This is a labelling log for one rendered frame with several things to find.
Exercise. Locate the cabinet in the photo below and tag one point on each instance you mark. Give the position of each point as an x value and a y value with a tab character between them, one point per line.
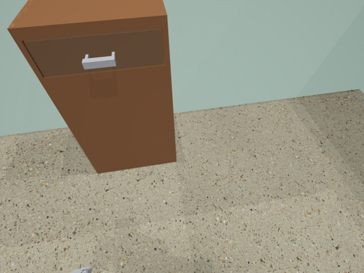
121	118

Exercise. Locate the drawer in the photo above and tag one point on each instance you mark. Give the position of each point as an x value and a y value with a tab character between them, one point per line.
63	56

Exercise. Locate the handle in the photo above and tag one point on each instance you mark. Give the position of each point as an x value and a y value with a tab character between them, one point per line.
99	62

